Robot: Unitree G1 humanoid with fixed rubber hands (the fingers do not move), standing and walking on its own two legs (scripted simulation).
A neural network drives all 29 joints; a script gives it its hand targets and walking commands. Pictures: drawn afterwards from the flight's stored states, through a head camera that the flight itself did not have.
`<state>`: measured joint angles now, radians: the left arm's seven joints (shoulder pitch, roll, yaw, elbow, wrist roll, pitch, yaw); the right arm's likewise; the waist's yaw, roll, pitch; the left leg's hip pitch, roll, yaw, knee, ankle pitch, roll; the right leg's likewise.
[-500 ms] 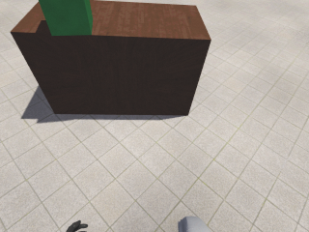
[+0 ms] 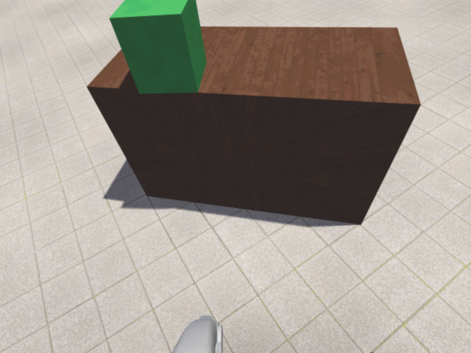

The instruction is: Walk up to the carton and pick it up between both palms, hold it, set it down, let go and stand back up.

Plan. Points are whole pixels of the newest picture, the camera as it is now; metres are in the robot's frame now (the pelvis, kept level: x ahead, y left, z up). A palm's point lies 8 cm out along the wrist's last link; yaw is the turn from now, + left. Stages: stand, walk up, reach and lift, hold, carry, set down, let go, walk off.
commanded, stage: walk up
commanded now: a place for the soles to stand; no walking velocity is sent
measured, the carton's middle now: (165, 43) +1.02 +0.26 +0.04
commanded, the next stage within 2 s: none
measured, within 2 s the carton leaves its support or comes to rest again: neither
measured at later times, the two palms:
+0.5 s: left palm (110, 285) +0.28 +0.31 -0.12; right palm (349, 306) +0.23 -0.18 -0.12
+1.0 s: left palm (99, 250) +0.36 +0.35 -0.12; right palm (302, 203) +0.48 -0.13 -0.14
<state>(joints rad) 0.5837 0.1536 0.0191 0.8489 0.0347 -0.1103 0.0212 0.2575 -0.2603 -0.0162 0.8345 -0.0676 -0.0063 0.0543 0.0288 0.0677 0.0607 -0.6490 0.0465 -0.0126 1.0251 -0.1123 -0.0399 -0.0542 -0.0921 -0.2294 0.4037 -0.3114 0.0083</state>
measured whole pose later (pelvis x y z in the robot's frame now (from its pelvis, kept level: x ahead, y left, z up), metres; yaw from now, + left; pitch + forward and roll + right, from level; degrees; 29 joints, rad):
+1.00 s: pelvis +0.39 +0.11 -0.01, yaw -1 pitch -3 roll -1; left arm 0.52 0.15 0.05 0.82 0.04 -0.10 0.05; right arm 0.24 -0.27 -0.02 0.81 -0.07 0.03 0.06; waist 0.02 0.08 0.08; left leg -0.61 0.14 -0.02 0.95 -0.14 -0.07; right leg -0.13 -0.08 -0.07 0.48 -0.29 0.04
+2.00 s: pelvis +0.52 +0.26 -0.01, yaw -10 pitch -1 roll +1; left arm 0.31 0.19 -0.04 0.95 0.02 -0.02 0.05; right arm 0.26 -0.22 0.02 1.01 -0.01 0.04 -0.02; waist -0.01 -0.03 0.03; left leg -0.19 -0.03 0.32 0.44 -0.25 0.10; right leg -0.27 -0.03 0.03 0.57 -0.28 0.00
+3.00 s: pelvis +0.52 +0.24 -0.02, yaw -14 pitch -1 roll +2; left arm 0.31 0.21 -0.04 0.93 0.01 -0.02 0.05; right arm 0.24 -0.25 0.03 1.02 -0.01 0.05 -0.01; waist 0.00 -0.01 0.04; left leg -0.23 0.05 0.36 0.56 -0.32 0.07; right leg -0.32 0.04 0.08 0.65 -0.32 -0.04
